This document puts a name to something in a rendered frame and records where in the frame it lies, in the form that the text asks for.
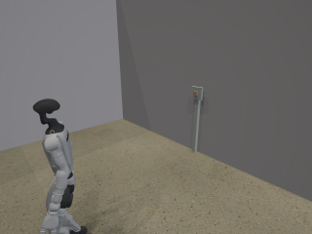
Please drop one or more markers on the robot left upper arm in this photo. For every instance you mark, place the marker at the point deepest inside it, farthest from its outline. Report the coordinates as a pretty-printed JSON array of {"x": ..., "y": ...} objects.
[{"x": 53, "y": 147}]

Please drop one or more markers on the robot left hand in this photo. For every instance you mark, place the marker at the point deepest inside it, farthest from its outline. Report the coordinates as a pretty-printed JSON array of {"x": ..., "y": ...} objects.
[{"x": 50, "y": 222}]

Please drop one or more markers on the left robot forearm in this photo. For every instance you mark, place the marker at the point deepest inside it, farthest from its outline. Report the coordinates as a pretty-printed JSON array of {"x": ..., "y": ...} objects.
[{"x": 59, "y": 187}]

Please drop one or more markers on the panel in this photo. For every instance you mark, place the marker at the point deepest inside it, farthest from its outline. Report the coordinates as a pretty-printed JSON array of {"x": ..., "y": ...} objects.
[{"x": 196, "y": 114}]

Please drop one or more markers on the robot left thigh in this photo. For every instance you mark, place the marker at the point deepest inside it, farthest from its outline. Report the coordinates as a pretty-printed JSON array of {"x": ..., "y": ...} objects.
[{"x": 66, "y": 202}]

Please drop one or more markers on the humanoid robot head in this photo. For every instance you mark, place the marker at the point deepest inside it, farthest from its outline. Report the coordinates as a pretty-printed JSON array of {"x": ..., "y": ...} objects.
[{"x": 48, "y": 105}]

